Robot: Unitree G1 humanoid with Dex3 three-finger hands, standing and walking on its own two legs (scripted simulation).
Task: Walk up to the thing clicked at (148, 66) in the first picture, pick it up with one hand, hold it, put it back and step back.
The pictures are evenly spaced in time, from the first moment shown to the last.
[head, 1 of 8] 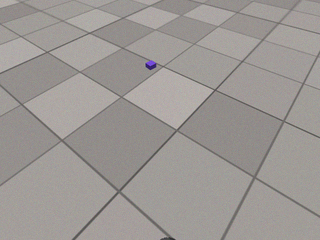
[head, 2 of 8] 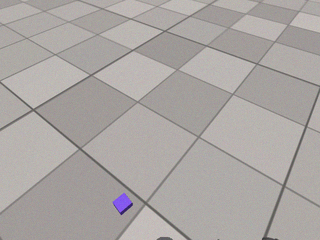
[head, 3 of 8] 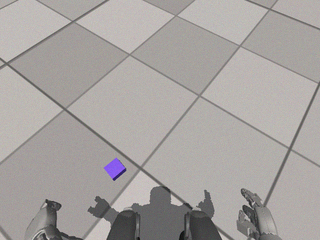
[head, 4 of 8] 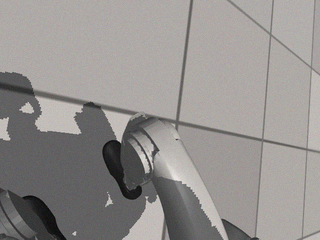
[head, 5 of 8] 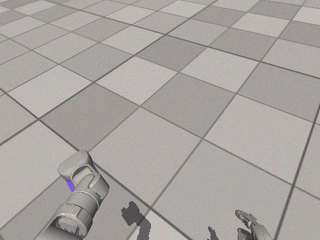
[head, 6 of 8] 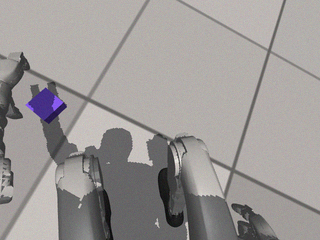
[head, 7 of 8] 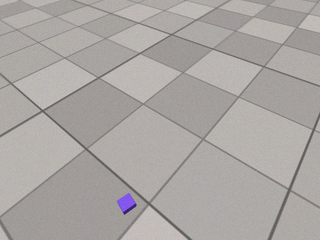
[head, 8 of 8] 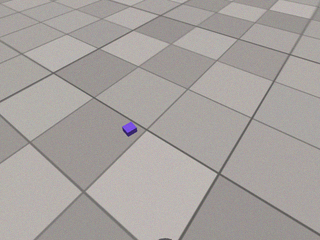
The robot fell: no
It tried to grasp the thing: yes
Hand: left
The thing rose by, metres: 0.67
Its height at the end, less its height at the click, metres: +0.00
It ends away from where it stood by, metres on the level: 0.00
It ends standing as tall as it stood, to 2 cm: yes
